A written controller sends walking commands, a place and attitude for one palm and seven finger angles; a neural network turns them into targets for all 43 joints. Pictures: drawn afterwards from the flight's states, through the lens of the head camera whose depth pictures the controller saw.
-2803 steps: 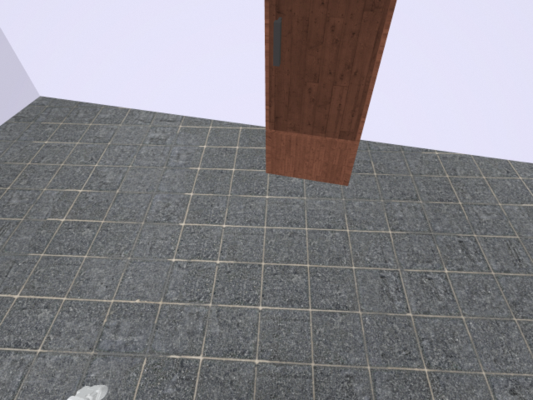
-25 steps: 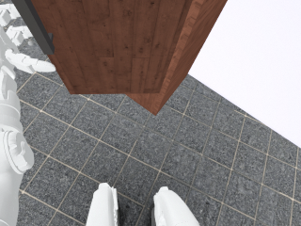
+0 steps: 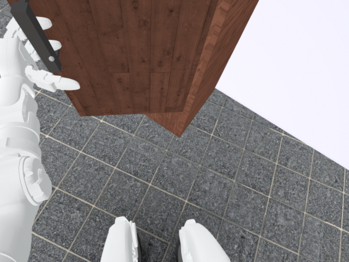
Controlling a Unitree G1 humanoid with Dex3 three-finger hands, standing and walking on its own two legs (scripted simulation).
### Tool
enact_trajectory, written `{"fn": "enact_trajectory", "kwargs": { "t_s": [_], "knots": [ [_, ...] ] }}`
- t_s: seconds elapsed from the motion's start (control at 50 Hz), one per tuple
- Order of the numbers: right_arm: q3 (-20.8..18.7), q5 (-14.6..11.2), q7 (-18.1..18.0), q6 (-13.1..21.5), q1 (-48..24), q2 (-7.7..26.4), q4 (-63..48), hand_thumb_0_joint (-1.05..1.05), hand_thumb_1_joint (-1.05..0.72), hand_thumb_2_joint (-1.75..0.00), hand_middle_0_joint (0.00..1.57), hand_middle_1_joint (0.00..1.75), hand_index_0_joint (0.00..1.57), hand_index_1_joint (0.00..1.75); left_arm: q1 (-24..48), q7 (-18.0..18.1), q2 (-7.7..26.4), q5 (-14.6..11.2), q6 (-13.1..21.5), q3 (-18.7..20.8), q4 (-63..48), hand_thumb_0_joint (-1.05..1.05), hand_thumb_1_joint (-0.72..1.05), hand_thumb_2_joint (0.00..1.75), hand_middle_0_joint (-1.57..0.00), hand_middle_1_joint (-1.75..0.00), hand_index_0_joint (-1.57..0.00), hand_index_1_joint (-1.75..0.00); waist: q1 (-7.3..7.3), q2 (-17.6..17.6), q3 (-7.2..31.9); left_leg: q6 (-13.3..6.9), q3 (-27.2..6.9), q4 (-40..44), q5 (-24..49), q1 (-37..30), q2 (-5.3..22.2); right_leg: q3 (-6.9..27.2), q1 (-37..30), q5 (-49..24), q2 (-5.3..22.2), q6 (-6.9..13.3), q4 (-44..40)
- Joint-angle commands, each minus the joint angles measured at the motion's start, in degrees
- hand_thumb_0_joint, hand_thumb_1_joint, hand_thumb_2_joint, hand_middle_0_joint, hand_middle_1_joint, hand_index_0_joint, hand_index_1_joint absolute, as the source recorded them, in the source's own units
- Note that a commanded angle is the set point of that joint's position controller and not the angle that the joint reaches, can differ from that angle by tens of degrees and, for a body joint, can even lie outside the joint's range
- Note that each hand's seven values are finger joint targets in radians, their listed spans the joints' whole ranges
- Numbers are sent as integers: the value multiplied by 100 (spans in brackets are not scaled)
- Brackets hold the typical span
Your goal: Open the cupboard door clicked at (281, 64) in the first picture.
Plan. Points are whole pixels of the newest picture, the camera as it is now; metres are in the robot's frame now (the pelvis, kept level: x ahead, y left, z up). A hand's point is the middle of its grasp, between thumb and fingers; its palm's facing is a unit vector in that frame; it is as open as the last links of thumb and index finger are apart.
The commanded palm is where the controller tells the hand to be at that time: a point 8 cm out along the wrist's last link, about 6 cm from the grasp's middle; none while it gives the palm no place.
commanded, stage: slide the fingers in behind the handle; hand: left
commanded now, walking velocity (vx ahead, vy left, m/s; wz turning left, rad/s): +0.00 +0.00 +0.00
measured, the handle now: (41, 35) +0.60 +0.23 +0.07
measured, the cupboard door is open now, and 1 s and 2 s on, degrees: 40 41 79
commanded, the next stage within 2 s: close the thumb around the handle in 0.14 s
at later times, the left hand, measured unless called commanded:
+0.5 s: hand (51, 60) +0.53 +0.21 +0.07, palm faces +0.07 -1.00 +0.00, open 12.1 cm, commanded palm +0.51 +0.24 +0.07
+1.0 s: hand (51, 59) +0.53 +0.21 +0.07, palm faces +0.06 -1.00 +0.01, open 6.0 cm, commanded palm +0.51 +0.24 +0.07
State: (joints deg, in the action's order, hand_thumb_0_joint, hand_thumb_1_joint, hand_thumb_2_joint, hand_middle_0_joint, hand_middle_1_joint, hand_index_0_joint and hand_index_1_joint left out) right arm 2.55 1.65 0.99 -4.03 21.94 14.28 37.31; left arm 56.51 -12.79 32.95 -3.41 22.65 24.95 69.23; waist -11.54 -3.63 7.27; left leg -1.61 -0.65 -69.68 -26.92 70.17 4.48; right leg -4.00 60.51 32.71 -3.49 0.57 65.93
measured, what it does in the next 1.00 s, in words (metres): stands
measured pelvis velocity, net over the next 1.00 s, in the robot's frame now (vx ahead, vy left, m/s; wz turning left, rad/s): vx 0.00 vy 0.00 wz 0.00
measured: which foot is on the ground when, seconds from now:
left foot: down 0.00-1.00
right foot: down 0.00-1.00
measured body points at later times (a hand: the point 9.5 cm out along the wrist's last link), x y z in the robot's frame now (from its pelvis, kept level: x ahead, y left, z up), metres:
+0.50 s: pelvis +0.00 +0.00 +0.00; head +0.16 +0.02 +0.42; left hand +0.52 +0.26 +0.07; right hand -0.02 -0.27 -0.10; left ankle +0.04 +0.10 -0.63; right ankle -0.02 -0.12 -0.63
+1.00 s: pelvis +0.00 +0.00 +0.00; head +0.15 +0.02 +0.42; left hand +0.52 +0.26 +0.07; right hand -0.01 -0.27 -0.11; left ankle +0.04 +0.10 -0.63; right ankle -0.02 -0.12 -0.63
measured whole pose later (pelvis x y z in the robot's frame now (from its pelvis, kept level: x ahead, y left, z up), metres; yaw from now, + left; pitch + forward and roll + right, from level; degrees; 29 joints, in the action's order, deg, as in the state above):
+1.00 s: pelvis +0.00 +0.00 +0.00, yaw +0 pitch +27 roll -5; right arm 2.6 1.2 0.2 -4.0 21.5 14.9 37.3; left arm 56.6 -14.7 34.0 -4.3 22.2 25.9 69.8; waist -11.7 -3.3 7.3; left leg -1.3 -0.9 -70.0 -26.7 70.5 4.8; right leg -4.0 61.1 32.6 -3.9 0.9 66.5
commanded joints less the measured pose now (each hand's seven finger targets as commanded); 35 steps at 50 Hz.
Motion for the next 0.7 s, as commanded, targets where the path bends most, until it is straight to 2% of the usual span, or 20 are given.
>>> {"fn": "enact_trajectory", "kwargs": {
  "t_s": [0.0,0.04,0.08,0.1,0.14,0.2,0.22,0.24,0.26,0.3,0.34,0.38,0.42,0.54,0.58,0.62,0.64,0.66,0.68],
  "knots": [
    [-396,-7,-81,19,1201,1194,-132,0,-90,-90,20,30,20,30,2518,-63,1398,-130,395,72,-1090,0,-50,30,-30,-120,-30,-120,-96,-678,2975,-36,-449,515,2456,-3465,-120,119,-306,-2241,-154,54,-844],
    [-384,-4,-88,28,1197,1204,-131,0,-90,-90,20,30,20,30,2479,-84,1460,-148,410,120,-1052,0,-50,30,-30,-120,-30,-120,-66,-752,2988,-29,-462,522,2462,-3477,-113,115,-242,-2194,-145,61,-828],
    [-383,-4,-106,25,1195,1211,-122,0,-90,-90,20,30,20,30,2546,-102,1525,-137,408,114,-1068,0,-50,30,-30,-120,-30,-120,-108,-715,2943,-41,-441,512,2372,-3402,-110,143,-263,-2181,-138,50,-848],
    [-385,-4,-101,29,1194,1199,-144,0,-90,-90,20,30,20,30,2509,-109,1508,-137,424,111,-1127,0,-50,30,-30,-120,-30,-120,-48,-836,2999,-30,-438,526,2380,-3450,-119,145,-287,-2165,-141,61,-844],
    [-401,-1,-98,37,1197,1193,-129,0,-90,-90,20,30,20,30,2474,-107,1433,-139,465,89,-1161,0,-50,30,-30,-120,-30,-120,-52,-910,3125,-18,-460,510,2491,-3601,-105,125,-193,-2187,-141,68,-810],
    [-394,-9,-113,23,1195,1213,-146,0,-90,-90,20,30,20,30,2347,-118,1630,-156,420,240,-1085,0,-50,30,-30,-120,-30,-120,-20,-685,3052,-46,-395,493,2378,-3343,-121,169,-414,-2241,-140,45,-847],
    [-389,1,-119,37,1211,1213,-126,0,-90,-90,20,30,20,30,2478,-121,1649,-162,467,231,-1227,0,-50,30,-30,-120,-30,-120,-20,-879,3144,-38,-423,501,2496,-3480,-116,162,-373,-2289,-133,66,-799],
    [-396,-13,-107,37,1183,1196,-131,0,-90,-90,20,30,20,30,2426,-129,1525,-148,451,144,-1184,0,-44,32,-30,-121,-30,-121,-12,-946,3147,-25,-414,487,2497,-3531,-119,152,-285,-2261,-138,60,-810],
    [-393,-10,-115,27,1198,1213,-120,0,-90,-90,20,30,20,30,2366,-120,1621,-154,425,225,-1105,0,-39,35,-31,-121,-31,-121,-27,-805,3062,-34,-416,483,2514,-3478,-106,151,-328,-2297,-140,54,-826],
    [-395,-14,-109,24,1168,1198,-140,0,-90,-90,20,30,20,30,2457,-141,1512,-156,418,100,-1245,0,-28,40,-32,-122,-32,-122,-22,-900,3084,-28,-398,501,2456,-3471,-121,162,-370,-2279,-137,50,-836],
    [-402,-13,-114,18,1195,1222,-130,0,-90,-90,20,30,20,30,2405,-128,1597,-156,431,178,-1255,0,-16,44,-32,-124,-32,-124,4,-948,3162,-14,-435,510,2597,-3617,-103,149,-315,-2322,-134,66,-811],
    [-421,-9,-101,19,1176,1201,-130,0,-90,-90,20,30,20,30,2428,-118,1425,-169,446,70,-1363,0,-5,49,-33,-125,-33,-125,-15,-1029,3169,-4,-449,524,2660,-3768,-100,130,-241,-2323,-139,69,-830],
    [-421,3,-109,20,1191,1226,-129,0,-90,-90,20,30,20,30,2271,-98,1618,-192,465,280,-1322,0,6,54,-34,-126,-34,-126,34,-824,3244,-33,-414,494,2650,-3624,-117,172,-427,-2414,-144,64,-826],
    [-385,-27,-121,31,1123,1207,-120,0,-90,-90,20,30,20,30,2482,-112,1508,-168,453,86,-1154,0,40,68,-36,-130,-36,-130,-77,-801,2940,-42,-389,488,2352,-3367,-124,190,-335,-2243,-137,40,-851],
    [-379,-25,-136,33,1134,1232,-120,0,-90,-90,20,30,20,30,2476,-119,1667,-158,414,174,-1059,0,51,73,-37,-131,-37,-131,-93,-747,2885,-53,-374,469,2300,-3265,-120,203,-368,-2236,-131,35,-863],
    [-377,-14,-144,48,1142,1239,-151,0,-90,-90,20,30,20,30,2370,-157,1807,-179,430,325,-1059,0,62,78,-38,-132,-38,-132,-21,-769,3008,-55,-371,446,2392,-3271,-129,211,-434,-2309,-132,55,-813],
    [-366,-23,-144,41,1132,1228,-153,0,-90,-90,20,30,20,30,2389,-180,1732,-159,426,209,-1082,0,68,80,-38,-133,-38,-133,-34,-852,3053,-41,-387,451,2486,-3357,-119,193,-382,-2352,-126,52,-791],
    [-370,-28,-127,45,1105,1195,-138,0,-90,-90,20,30,20,30,2516,-209,1481,-163,424,0,-1117,0,73,83,-39,-133,-39,-133,-83,-987,2992,-26,-406,446,2462,-3452,-114,178,-224,-2274,-129,52,-803],
    [-378,-25,-123,47,1115,1200,-138,0,-90,-90,20,30,20,30,2526,-213,1450,-178,415,11,-1106,0,79,85,-39,-134,-39,-134,-92,-871,2995,-31,-416,432,2382,-3435,-108,158,-195,-2183,-138,48,-808]
  ]
}}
